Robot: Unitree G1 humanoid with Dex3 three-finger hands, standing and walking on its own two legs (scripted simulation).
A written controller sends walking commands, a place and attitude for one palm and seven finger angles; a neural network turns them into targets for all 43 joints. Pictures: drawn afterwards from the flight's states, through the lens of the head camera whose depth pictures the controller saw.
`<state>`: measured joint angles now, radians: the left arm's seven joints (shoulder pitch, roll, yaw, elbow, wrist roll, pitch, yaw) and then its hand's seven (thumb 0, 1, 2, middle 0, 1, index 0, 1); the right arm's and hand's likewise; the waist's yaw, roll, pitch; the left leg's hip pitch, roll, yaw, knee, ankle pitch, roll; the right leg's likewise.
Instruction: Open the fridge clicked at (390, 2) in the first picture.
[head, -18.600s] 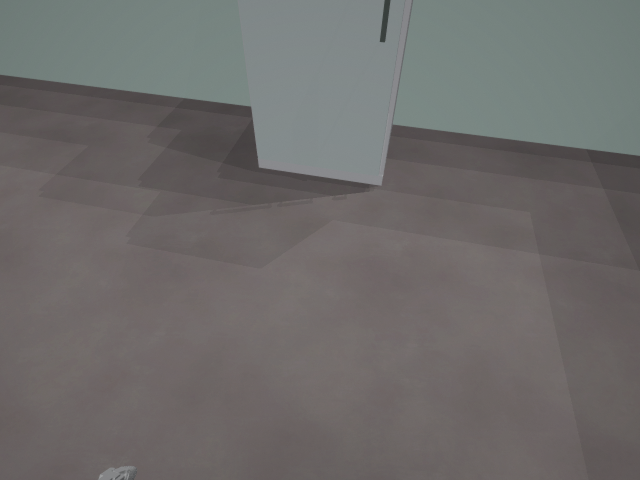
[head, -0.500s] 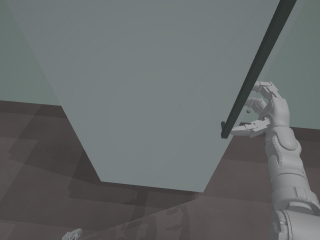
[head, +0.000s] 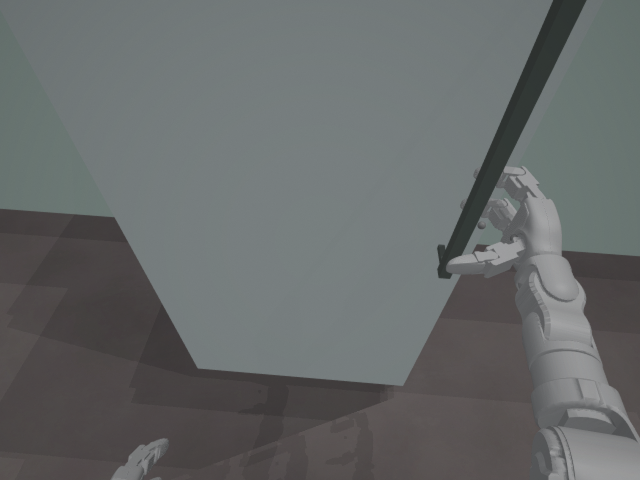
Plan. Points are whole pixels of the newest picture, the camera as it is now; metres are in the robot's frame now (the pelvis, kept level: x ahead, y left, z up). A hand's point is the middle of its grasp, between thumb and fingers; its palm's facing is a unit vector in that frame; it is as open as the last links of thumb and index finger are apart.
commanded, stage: slide the fingers in behind the handle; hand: right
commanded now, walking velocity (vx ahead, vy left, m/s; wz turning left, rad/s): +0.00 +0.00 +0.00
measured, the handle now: (487, 160) +0.47 -0.15 +0.18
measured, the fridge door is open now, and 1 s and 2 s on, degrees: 0 0 0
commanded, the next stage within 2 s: grip the handle and tug to test in 0.94 s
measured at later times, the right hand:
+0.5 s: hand (471, 224) +0.42 -0.14 +0.12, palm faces -0.03 +1.00 +0.01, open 14.0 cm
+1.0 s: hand (470, 225) +0.41 -0.14 +0.12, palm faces -0.02 +1.00 +0.01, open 14.0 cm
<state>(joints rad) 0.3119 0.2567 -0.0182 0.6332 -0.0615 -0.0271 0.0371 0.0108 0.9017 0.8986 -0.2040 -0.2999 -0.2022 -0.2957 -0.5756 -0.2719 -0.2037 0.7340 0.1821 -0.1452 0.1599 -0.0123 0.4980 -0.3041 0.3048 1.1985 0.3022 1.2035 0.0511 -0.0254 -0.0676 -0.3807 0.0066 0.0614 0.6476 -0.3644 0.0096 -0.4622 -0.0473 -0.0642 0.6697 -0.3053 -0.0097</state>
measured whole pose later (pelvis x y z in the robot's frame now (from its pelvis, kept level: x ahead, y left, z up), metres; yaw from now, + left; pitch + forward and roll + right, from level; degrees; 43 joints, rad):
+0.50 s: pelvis +0.00 +0.00 +0.00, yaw +0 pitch +6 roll +1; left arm 0.31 0.25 -0.01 0.64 -0.05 -0.03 0.03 0.01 0.90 0.90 -0.20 -0.30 -0.20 -0.30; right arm -0.56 -0.23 -0.17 0.68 0.17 -0.14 0.12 -0.01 0.50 -0.30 0.30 1.20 0.30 1.20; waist 0.05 -0.02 -0.07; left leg -0.38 0.01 0.06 0.65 -0.37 0.01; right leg -0.46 -0.05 -0.06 0.67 -0.31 -0.01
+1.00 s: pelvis -0.01 +0.00 +0.00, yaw +0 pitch +5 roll +1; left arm 0.30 0.25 -0.02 0.65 -0.05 -0.03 0.04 0.01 0.90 0.90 -0.20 -0.30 -0.20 -0.30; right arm -0.59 -0.23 -0.17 0.72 0.17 -0.15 0.10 -0.01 0.50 -0.30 0.30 1.20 0.30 1.20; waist 0.05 -0.02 -0.05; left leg -0.38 0.01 0.06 0.64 -0.35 0.01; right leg -0.46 -0.04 -0.06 0.67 -0.29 -0.01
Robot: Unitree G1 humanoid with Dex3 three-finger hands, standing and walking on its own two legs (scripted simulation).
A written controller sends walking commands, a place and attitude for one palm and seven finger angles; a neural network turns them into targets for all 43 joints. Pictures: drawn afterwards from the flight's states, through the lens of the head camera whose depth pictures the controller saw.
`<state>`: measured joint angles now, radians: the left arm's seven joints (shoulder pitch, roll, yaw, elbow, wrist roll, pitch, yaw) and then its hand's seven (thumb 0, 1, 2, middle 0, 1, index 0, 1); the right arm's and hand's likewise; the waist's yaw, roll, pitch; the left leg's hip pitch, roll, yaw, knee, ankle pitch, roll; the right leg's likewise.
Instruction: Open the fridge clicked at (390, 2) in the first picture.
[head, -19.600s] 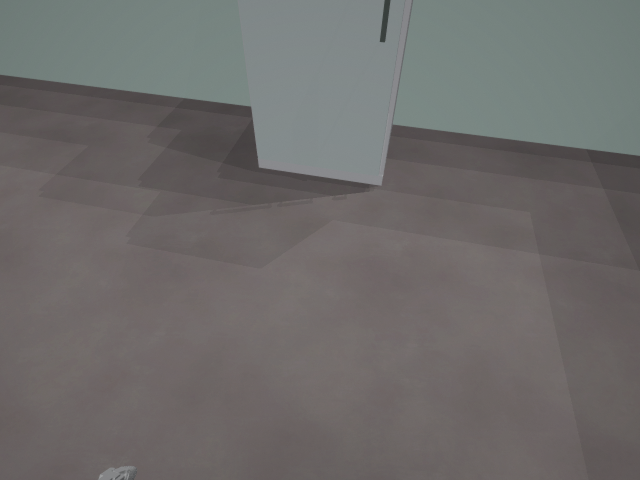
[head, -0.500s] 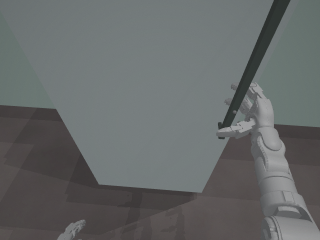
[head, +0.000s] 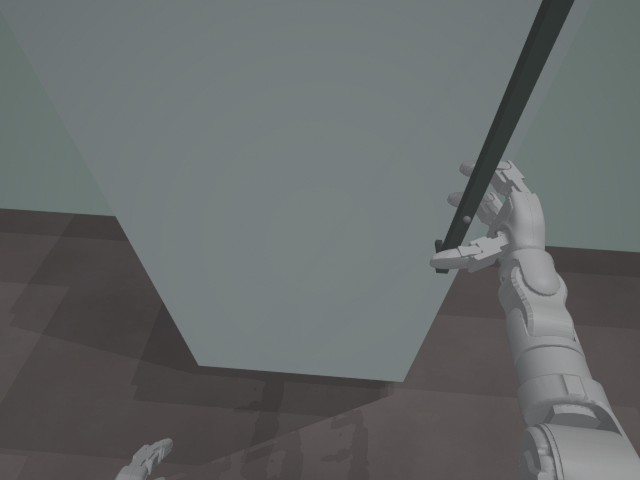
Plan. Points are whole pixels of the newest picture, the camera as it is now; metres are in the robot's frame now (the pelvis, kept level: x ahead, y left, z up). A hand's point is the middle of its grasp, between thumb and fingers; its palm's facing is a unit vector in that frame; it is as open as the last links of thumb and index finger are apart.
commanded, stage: grip the handle and tug to test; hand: right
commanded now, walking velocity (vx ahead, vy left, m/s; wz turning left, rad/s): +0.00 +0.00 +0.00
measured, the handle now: (482, 155) +0.48 -0.15 +0.18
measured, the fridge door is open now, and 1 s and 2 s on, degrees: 0 0 13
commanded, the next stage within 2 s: pull the door a little, standing still in 1.46 s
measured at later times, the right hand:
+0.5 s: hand (460, 213) +0.43 -0.13 +0.13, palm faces -0.03 +1.00 +0.00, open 9.1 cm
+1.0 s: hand (457, 219) +0.42 -0.12 +0.12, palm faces -0.03 +1.00 +0.00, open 5.6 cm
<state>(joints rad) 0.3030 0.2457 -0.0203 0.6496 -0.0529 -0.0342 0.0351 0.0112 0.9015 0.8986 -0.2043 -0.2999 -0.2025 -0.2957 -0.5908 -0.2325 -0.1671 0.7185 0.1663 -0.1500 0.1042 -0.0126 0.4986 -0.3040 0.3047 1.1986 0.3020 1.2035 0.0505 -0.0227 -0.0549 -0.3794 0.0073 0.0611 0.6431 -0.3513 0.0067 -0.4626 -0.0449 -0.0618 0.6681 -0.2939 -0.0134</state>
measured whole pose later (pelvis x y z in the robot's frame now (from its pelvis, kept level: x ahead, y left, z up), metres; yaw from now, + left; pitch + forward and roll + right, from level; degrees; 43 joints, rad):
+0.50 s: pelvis +0.01 +0.00 +0.00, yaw +1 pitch +6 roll +1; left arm 0.34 0.25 -0.01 0.66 -0.05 -0.03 0.02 0.01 0.90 0.90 -0.20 -0.30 -0.20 -0.30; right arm -0.56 -0.22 -0.17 0.70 0.16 -0.18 0.10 0.00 -0.18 -0.60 0.38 1.30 0.37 1.30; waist 0.05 -0.03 -0.07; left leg -0.38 0.00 0.05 0.64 -0.36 0.01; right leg -0.46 -0.05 -0.07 0.66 -0.31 -0.01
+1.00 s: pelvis +0.01 +0.01 +0.00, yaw +0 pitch +5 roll +0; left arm 0.29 0.24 -0.02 0.63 -0.05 -0.02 0.03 0.01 0.90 0.90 -0.20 -0.30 -0.20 -0.30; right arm -0.51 -0.21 -0.16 0.63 0.16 -0.13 0.10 0.01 -0.74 -0.84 0.38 1.37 0.36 1.37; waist 0.04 -0.03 -0.07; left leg -0.34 0.00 0.05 0.62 -0.36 0.01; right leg -0.42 -0.05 -0.07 0.64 -0.30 0.00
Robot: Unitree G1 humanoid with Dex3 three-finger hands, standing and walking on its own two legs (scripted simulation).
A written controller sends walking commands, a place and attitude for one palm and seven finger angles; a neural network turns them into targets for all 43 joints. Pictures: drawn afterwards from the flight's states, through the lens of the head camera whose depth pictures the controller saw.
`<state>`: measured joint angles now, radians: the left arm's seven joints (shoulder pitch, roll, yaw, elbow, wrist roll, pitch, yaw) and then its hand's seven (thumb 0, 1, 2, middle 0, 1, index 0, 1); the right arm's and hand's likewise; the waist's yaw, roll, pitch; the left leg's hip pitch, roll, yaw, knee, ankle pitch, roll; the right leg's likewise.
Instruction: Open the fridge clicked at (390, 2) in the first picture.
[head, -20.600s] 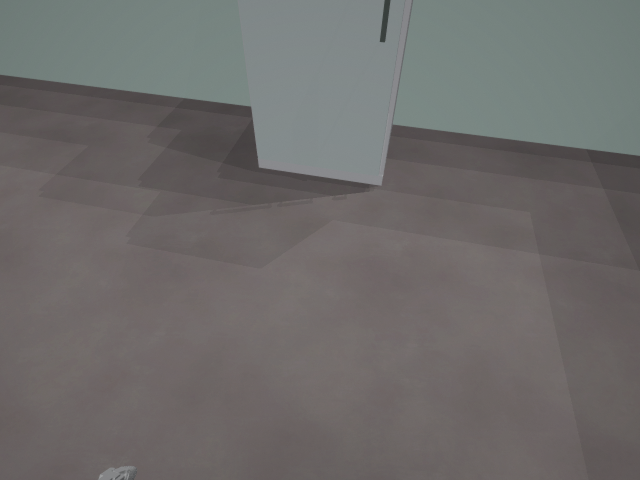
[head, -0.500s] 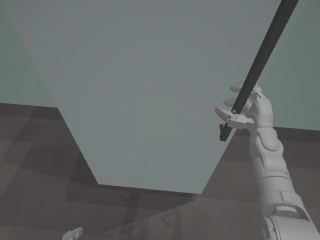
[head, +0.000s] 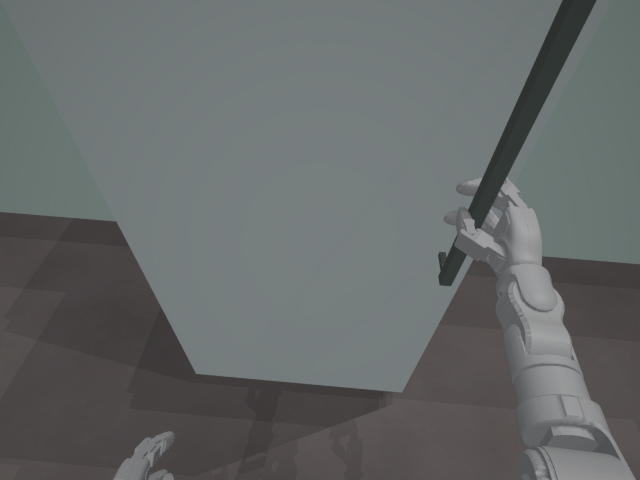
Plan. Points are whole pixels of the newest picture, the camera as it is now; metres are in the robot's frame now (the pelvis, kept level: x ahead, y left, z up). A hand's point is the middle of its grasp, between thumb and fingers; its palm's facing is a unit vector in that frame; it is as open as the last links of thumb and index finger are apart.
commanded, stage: grip the handle and tug to test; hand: right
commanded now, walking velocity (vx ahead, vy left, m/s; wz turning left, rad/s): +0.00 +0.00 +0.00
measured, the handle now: (489, 169) +0.46 -0.16 +0.18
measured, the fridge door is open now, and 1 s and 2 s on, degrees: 0 13 34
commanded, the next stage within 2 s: pull the door a little, standing still in 0.46 s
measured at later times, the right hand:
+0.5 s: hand (464, 245) +0.38 -0.13 +0.12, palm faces -0.03 +1.00 +0.00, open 5.8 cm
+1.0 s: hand (461, 318) +0.28 -0.11 +0.12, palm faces -0.03 +0.99 -0.11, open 5.8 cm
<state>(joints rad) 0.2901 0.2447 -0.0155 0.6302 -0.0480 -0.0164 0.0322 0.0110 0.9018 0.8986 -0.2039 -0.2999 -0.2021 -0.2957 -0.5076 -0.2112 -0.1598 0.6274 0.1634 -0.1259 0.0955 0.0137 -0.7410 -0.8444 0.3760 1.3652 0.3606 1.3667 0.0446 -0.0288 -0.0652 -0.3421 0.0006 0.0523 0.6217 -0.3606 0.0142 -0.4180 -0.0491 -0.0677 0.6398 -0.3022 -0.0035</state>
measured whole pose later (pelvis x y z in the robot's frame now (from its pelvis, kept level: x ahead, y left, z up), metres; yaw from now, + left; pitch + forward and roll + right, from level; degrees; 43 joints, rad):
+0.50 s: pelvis +0.02 +0.00 +0.00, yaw +2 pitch +4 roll +0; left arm 0.30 0.24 0.00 0.59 -0.05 -0.01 0.01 0.01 0.90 0.90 -0.20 -0.30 -0.20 -0.30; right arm -0.26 -0.19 -0.15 0.34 0.18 -0.05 0.08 0.01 -0.78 -0.79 0.32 1.36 0.31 1.34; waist 0.04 -0.03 -0.08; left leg -0.28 0.00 0.01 0.58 -0.36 0.01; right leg -0.34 -0.05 -0.11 0.59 -0.31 0.00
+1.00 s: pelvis +0.00 +0.00 +0.01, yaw +0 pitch +0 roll +1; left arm 0.17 0.22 -0.04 0.56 -0.01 0.07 0.07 0.01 0.90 0.90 -0.20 -0.30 -0.20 -0.30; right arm 0.07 -0.16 0.06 -0.04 0.09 -0.05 -0.01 0.00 -0.70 -0.79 0.41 1.37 0.36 1.37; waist 0.00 -0.05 -0.03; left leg -0.17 0.00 0.06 0.47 -0.30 0.00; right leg -0.26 -0.04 -0.06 0.52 -0.25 0.00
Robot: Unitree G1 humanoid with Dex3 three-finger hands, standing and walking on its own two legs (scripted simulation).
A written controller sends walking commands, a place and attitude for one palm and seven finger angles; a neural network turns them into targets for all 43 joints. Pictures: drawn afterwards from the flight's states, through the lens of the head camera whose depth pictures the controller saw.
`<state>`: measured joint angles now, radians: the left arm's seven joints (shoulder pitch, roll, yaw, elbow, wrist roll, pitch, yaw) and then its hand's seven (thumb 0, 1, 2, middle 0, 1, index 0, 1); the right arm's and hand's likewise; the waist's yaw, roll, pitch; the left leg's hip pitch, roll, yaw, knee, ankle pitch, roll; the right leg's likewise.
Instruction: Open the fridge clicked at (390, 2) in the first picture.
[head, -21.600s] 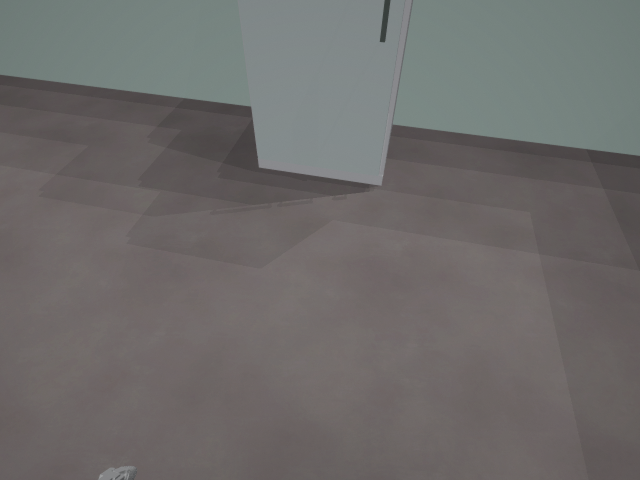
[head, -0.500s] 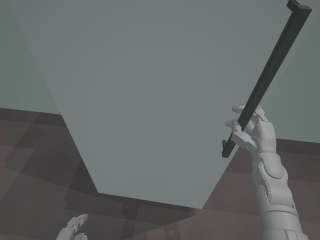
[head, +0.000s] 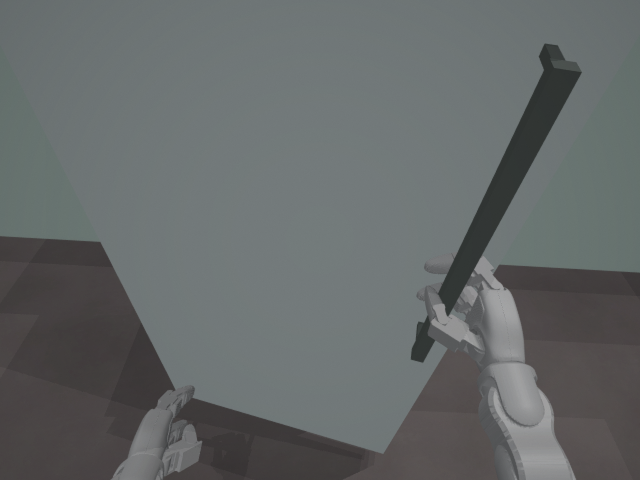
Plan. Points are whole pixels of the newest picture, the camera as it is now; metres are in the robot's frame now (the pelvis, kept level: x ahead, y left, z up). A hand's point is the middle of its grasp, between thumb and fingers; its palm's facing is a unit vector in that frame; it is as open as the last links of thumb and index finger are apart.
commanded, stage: walk backward, drawing the door open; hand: right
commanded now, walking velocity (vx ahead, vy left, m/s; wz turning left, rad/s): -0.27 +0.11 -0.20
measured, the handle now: (464, 250) +0.34 -0.13 +0.17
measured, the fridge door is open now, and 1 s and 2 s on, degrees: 13 34 53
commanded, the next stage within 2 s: none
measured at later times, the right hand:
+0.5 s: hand (406, 417) +0.17 -0.06 +0.11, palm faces +0.00 +0.99 -0.16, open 5.8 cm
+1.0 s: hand out of the picture +0.11 -0.01 +0.10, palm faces +0.24 +0.94 -0.23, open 6.1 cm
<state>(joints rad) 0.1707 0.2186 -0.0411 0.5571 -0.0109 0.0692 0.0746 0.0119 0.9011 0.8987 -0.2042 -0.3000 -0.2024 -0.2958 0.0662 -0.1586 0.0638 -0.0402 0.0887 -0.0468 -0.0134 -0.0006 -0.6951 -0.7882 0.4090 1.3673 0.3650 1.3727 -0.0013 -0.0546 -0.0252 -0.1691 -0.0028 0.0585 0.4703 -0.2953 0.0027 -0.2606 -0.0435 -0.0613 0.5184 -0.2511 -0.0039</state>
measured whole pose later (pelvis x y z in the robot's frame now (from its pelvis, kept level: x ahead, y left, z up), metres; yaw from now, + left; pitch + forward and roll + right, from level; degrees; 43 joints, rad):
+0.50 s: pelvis -0.07 +0.04 +0.00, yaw -3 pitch -1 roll +0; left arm 0.19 0.18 -0.03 0.56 0.01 0.09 0.08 0.01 0.90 0.90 -0.21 -0.30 -0.20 -0.30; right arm 0.26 -0.16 0.15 -0.25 0.03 -0.06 -0.10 -0.01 -0.68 -0.75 0.42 1.37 0.38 1.40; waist 0.04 -0.06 0.03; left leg -0.26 -0.02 0.10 0.47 -0.20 0.03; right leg -0.30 -0.04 0.00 0.36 -0.06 0.02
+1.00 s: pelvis -0.10 +0.17 -0.02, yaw -19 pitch -2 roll +2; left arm 0.21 0.14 0.02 0.70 0.05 -0.15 0.09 0.01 0.90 0.90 -0.20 -0.30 -0.20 -0.30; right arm 0.27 -0.22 0.03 -0.39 -0.03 -0.09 -0.03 -0.04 -0.64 -0.81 0.47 1.39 0.34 1.40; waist 0.09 -0.02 0.12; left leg -0.54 -0.10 0.16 1.26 -0.41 -0.04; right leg -0.38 -0.08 0.03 0.61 -0.18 0.01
